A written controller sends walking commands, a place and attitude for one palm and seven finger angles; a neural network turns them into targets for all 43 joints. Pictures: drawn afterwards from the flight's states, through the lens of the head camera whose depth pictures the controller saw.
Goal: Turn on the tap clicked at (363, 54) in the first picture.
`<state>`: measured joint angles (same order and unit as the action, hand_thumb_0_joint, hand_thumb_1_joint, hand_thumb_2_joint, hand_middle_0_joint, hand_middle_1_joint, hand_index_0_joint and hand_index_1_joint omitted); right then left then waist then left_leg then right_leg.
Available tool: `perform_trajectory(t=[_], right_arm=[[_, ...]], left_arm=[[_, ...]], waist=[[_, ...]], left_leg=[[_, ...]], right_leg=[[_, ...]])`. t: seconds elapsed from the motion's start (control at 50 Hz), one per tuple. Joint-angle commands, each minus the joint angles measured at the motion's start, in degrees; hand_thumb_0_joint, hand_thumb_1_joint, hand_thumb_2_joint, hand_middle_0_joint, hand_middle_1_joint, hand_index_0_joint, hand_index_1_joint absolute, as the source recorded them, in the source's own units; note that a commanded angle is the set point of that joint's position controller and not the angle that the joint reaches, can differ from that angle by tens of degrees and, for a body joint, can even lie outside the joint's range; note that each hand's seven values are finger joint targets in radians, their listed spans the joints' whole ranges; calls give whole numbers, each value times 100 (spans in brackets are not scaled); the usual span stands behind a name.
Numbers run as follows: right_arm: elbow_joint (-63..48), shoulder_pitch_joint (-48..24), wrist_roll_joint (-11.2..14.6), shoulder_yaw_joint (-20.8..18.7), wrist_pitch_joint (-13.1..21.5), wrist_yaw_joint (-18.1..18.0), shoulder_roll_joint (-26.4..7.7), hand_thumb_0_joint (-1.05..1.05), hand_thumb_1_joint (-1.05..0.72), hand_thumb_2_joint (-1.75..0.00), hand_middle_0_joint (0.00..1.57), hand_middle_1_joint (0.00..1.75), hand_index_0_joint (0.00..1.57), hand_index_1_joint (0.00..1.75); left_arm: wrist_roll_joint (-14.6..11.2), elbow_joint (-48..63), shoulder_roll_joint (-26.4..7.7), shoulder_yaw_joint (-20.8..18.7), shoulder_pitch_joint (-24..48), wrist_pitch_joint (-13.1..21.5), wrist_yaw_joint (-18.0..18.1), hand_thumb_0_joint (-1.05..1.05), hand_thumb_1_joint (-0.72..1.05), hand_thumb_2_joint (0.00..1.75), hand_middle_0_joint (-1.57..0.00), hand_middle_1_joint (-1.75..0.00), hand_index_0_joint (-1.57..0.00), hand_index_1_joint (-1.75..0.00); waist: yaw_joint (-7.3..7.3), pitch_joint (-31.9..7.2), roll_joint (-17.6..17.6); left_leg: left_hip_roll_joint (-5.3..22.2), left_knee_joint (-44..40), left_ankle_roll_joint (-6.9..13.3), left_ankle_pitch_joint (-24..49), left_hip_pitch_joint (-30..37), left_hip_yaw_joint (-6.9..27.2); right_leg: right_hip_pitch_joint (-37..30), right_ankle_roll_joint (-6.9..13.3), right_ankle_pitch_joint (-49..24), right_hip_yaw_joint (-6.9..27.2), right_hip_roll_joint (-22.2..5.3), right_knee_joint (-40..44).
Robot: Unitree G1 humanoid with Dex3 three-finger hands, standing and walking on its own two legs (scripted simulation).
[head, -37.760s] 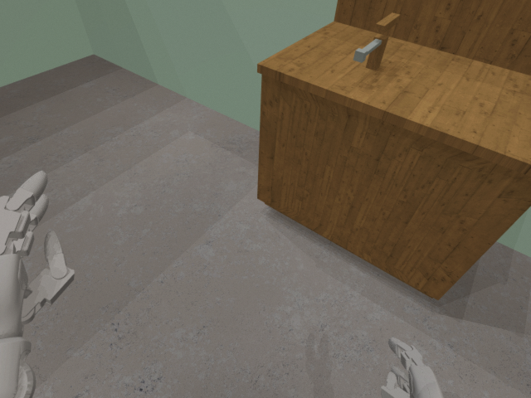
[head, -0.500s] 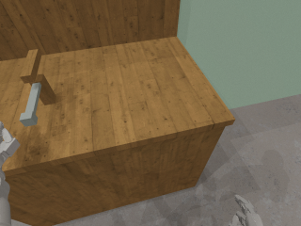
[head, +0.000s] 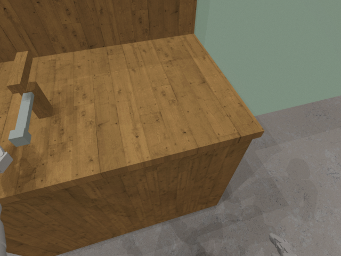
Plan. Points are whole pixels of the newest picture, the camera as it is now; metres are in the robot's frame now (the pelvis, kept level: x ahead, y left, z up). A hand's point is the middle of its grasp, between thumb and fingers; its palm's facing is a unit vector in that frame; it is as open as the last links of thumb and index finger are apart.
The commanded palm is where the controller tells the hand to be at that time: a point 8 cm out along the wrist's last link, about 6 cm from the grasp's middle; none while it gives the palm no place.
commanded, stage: reach beside the lever's end, fingers flat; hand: left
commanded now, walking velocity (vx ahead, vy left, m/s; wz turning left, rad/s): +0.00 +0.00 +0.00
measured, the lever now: (20, 137) +0.32 +0.36 +0.11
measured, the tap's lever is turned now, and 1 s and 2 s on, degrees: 0 1 28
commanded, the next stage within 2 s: push the lever round in 0.14 s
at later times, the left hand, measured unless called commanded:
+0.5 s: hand (9, 159) +0.28 +0.36 +0.09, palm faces +0.57 -0.82 -0.09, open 7.8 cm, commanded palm +0.23 +0.39 +0.10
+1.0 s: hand (23, 157) +0.28 +0.33 +0.10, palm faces +0.60 -0.80 -0.09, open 7.7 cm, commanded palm +0.24 +0.36 +0.10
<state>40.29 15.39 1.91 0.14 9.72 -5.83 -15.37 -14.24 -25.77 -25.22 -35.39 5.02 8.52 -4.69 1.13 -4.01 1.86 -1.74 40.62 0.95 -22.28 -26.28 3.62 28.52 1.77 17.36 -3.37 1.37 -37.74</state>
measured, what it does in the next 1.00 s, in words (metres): stands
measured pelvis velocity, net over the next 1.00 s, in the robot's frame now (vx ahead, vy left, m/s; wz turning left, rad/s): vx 0.00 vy -0.01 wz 0.01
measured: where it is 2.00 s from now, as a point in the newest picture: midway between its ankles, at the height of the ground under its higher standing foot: outside the picture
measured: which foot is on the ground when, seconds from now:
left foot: down 0.00-1.00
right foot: down 0.00-1.00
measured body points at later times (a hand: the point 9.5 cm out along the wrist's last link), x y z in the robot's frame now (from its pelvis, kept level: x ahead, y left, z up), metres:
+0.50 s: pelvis +0.00 +0.01 +0.00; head +0.04 +0.01 +0.45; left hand +0.24 +0.40 +0.10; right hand +0.16 -0.24 -0.10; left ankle -0.02 +0.11 -0.72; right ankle +0.01 -0.10 -0.72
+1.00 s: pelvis +0.00 -0.01 +0.00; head +0.03 -0.02 +0.45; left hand +0.24 +0.37 +0.11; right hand +0.15 -0.26 -0.10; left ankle -0.02 +0.11 -0.72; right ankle +0.01 -0.10 -0.72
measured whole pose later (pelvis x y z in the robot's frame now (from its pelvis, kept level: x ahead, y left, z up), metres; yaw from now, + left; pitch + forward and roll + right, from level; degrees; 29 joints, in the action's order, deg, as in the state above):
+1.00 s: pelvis +0.00 -0.01 +0.00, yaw +0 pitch +7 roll -1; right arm 40.4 13.1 1.9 0.5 8.7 -6.3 -14.5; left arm -13.1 -18.8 -20.0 -30.1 3.4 6.9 1.8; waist 2.0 -3.9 2.2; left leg -1.7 40.0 0.3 -21.9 -24.8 4.1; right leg 27.3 2.3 17.5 -3.8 1.4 -37.8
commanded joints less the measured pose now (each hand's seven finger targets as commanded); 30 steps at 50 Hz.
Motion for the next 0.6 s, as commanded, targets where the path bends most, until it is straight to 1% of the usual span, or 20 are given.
perform_trajectory(t=[0.0, 0.02, 0.08, 0.1, 0.14, 0.16, 0.22, 0.24, 0.26, 0.28, 0.32, 0.34, 0.36, 0.4, 0.42, 0.44, 0.48, 0.52, 0.56, 0.58], right_arm=[[-766, -163, -34, -303, 274, -76, -819, 0, -90, -90, 20, 30, 20, 30], [-760, -166, -35, -302, 259, -73, -819, 0, -90, -90, 20, 30, 20, 30], [-772, -154, -40, -308, 262, -55, -793, 0, -90, -90, 20, 30, 20, 30], [-780, -142, -47, -307, 271, -49, -793, 0, -90, -90, 20, 30, 20, 30], [-776, -144, -28, -307, 274, -60, -794, 0, -90, -90, 20, 30, 20, 30], [-764, -134, -22, -324, 269, -70, -818, 0, -90, -90, 20, 30, 20, 30], [-770, -206, -5, -302, 301, -97, -801, 0, -90, -90, 20, 30, 20, 30], [-756, -178, -4, -312, 311, -101, -806, 0, -90, -90, 20, 30, 20, 30], [-774, -187, -19, -305, 326, -105, -800, 0, -90, -90, 20, 30, 20, 30], [-769, -197, -14, -321, 336, -115, -803, 0, -90, -90, 20, 30, 20, 30], [-752, -255, -10, -283, 362, -130, -773, 0, -90, -90, 20, 30, 20, 30], [-759, -254, -26, -293, 382, -129, -764, 0, -90, -90, 20, 30, 20, 30], [-758, -253, -33, -296, 379, -136, -769, 0, -90, -90, 20, 30, 20, 30], [-726, -301, -18, -267, 345, -150, -786, 0, -90, -90, 20, 30, 20, 30], [-722, -339, -18, -254, 321, -163, -781, 0, -90, -90, 20, 30, 20, 30], [-749, -342, -22, -254, 318, -154, -749, 0, -90, -90, 20, 30, 20, 30], [-802, -360, -41, -261, 331, -128, -715, 0, -90, -90, 20, 30, 20, 30], [-822, -383, -52, -246, 320, -105, -696, 0, -90, -90, 20, 30, 20, 30], [-802, -382, -42, -241, 295, -83, -689, 0, -90, -90, 20, 30, 20, 30], [-805, -379, -44, -251, 287, -78, -702, 0, -90, -90, 20, 30, 20, 30]], left_arm=[[-34, 1320, -2101, -658, 944, 433, 51, 0, 90, 90, -15, -15, -15, -15], [-7, 1330, -2180, -748, 800, 439, 63, 0, 90, 90, -15, -15, -15, -15], [-41, 1468, -2088, -696, 793, 497, 17, 0, 90, 90, -15, -15, -15, -15], [-76, 1415, -1966, -632, 697, 494, -17, 0, 90, 90, -15, -15, -15, -15], [-104, 1464, -1878, -565, 690, 480, -58, 0, 90, 90, -15, -15, -15, -15], [-148, 1341, -1886, -617, 620, 442, -78, 0, 90, 90, -15, -15, -15, -15], [-143, 1562, -1732, -409, 817, 443, -120, 0, 90, 90, -15, -15, -15, -15], [-130, 1628, -1798, -443, 842, 445, -103, 0, 90, 90, -15, -15, -15, -15], [-133, 1729, -1610, -239, 951, 440, -106, 0, 90, 90, -15, -15, -15, -15], [-133, 1713, -1673, -325, 819, 424, -78, 0, 90, 90, -15, -15, -15, -15], [-81, 1969, -1542, -133, 1075, 450, 4, 0, 90, 90, -15, -15, -15, -15], [-75, 2095, -1422, -26, 1082, 454, 43, 0, 90, 90, -15, -15, -15, -15], [-75, 1960, -1419, -79, 910, 399, 96, 0, 90, 90, -15, -15, -15, -15], [-51, 1739, -1496, -132, 1064, 326, 171, 0, 90, 90, -15, -15, -15, -15], [-9, 1719, -1584, -216, 1031, 300, 230, 0, 90, 90, -15, -15, -15, -15], [18, 1880, -1560, -166, 1140, 313, 259, 0, 90, 90, -15, -15, -15, -15], [39, 2089, -1504, -147, 917, 311, 320, 0, 90, 90, -15, -15, -15, -15], [86, 2239, -1466, -130, 762, 323, 409, 0, 90, 90, -15, -15, -15, -15], [46, 2076, -1239, 3, 735, 269, 447, 0, 90, 90, -15, -15, -15, -15], [19, 2031, -1265, -58, 711, 260, 458, 0, 90, 90, -15, -15, -15, -15]], waist=[[131, -1396, 379], [160, -1393, 466], [133, -1368, 568], [132, -1341, 449], [112, -1332, 496], [95, -1279, 262], [77, -1193, 524], [76, -1282, 533], [37, -1275, 466], [78, -1301, 466], [41, -1224, 585], [29, -1347, 652], [66, -1293, 446], [23, -1087, 188], [88, -1099, 319], [67, -1246, 445], [163, -1444, 623], [188, -1438, 592], [107, -1236, 354], [132, -1233, 238]], left_leg=[[10, -573, 2, 1924, 157, -5], [25, -547, 6, 2025, 166, -8], [38, -540, -58, 2206, 254, 11], [39, -540, -53, 2198, 245, 13], [43, -538, -76, 2237, 301, 31], [46, -531, -59, 2147, 238, 31], [46, -552, -95, 2141, 339, 52], [57, -559, -122, 2181, 412, 78], [44, -561, -134, 2171, 441, 90], [53, -566, -142, 2114, 433, 93], [73, -593, -187, 2129, 520, 144], [69, -594, -209, 2182, 617, 148], [68, -607, -212, 2110, 536, 158], [50, -649, -183, 1732, 298, 165], [44, -655, -166, 1721, 280, 130], [45, -663, -189, 1821, 379, 122], [50, -635, -237, 2153, 504, 104], [87, -613, -254, 2413, 526, 125], [84, -614, -231, 2269, 427, 102], [72, -624, -220, 2179, 353, 95]], right_leg=[[-1266, -29, -1408, 163, -56, 339], [-1275, -24, -1476, 163, -56, 332], [-1205, -4, -1533, 129, -34, 293], [-1203, -12, -1547, 118, -33, 299], [-1127, -11, -1502, 98, -33, 296], [-1106, -20, -1475, 94, -21, 311], [-988, -1, -1378, 78, -43, 316], [-971, 5, -1340, 71, -35, 309], [-944, 0, -1330, 62, -33, 305], [-941, 6, -1247, 62, -26, 312], [-868, 18, -1177, 47, -35, 315], [-857, 19, -1173, 45, -34, 299], [-871, 15, -1136, 29, -26, 296], [-826, 4, -954, 28, -39, 329], [-897, 9, -970, 57, -53, 343], [-951, 17, -1042, 51, -62, 321], [-1100, 33, -1240, 59, -57, 290], [-1141, 26, -1366, 43, -49, 265], [-1051, 7, -1362, 33, -33, 289], [-1100, 4, -1352, 39, -38, 302]])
